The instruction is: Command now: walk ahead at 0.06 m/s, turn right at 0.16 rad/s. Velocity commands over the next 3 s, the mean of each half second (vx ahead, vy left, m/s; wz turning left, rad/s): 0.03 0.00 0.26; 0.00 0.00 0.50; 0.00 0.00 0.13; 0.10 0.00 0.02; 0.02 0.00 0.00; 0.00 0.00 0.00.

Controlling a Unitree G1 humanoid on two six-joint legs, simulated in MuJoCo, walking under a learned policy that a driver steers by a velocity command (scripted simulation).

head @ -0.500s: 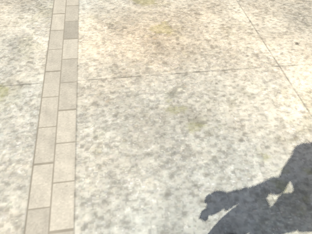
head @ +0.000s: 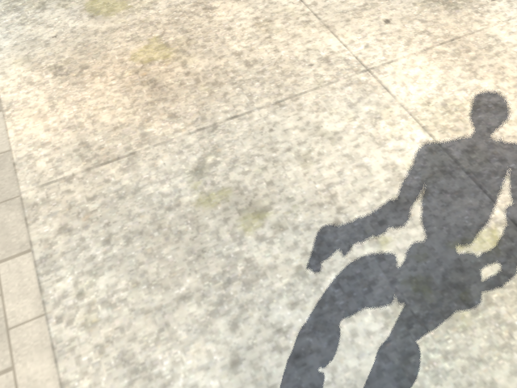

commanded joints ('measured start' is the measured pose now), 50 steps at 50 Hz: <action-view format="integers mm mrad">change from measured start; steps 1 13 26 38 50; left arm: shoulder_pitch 20 24 -66 41 43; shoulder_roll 101 145 92 246 175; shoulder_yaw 22 36 26 44 28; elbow -39 37 -12 -42 1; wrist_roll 11 1 -3 12 14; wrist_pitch -21 18 25 4 -11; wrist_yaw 3 46 31 49 24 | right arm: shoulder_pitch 163 140 145 70 -27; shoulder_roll -68 -47 -169 -186 -96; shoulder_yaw -21 -18 -80 -90 -44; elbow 14 44 13 -43 -33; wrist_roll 7 14 18 -7 17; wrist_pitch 18 3 -4 10 41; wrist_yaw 3 6 -4 3 44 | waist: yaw -30 -14 -36 5 32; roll -73 -91 96 -183 -196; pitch -210 -91 -115 -132 -104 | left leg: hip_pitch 107 279 476 -28 114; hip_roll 2 -65 126 -142 -99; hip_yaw -15 34 -361 -121 -33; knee -82 -626 -759 -125 -346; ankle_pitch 50 81 721 -183 -26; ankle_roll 3 85 255 18 -11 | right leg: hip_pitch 112 76 -209 266 272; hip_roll -276 -317 -62 -522 -338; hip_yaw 211 188 44 485 118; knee -181 -157 419 -198 -115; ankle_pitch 339 -166 -309 153 292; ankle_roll -118 -68 156 -145 -106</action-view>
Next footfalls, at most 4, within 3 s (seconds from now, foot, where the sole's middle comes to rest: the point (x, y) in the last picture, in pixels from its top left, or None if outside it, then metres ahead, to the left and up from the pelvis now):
0.30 left None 0.02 0.12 -0.77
0.72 right None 0.09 -0.07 -0.77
1.12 left None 0.00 0.12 -0.77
1.40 right None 0.13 -0.05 -0.77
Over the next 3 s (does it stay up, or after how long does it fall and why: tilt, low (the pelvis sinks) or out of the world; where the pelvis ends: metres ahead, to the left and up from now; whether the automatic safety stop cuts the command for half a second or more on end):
stays up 0.05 0.03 0.01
